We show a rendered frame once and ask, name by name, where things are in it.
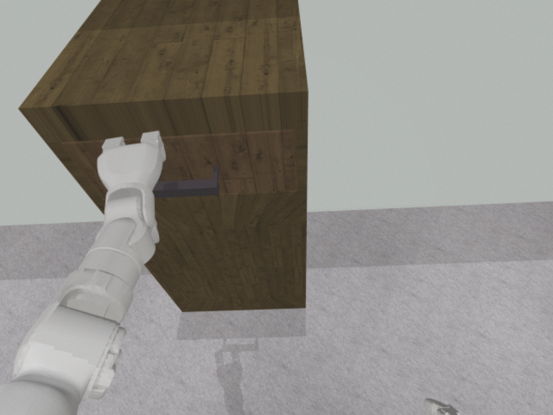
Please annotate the left robot hand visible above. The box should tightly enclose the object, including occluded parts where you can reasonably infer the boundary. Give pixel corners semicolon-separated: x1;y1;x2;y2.
97;131;166;243

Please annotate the drawer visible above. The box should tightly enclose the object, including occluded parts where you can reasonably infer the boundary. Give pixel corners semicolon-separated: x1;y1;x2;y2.
61;130;296;199

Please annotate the handle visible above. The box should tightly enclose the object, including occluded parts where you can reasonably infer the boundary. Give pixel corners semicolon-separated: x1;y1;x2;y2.
152;166;219;198

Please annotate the cabinet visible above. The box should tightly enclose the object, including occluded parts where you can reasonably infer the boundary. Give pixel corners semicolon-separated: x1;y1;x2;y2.
18;0;308;312

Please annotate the robot left forearm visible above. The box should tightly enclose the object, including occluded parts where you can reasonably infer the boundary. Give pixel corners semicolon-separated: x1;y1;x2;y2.
13;182;156;379

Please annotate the left robot upper arm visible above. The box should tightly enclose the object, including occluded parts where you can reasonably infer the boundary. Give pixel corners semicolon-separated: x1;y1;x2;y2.
0;305;126;415

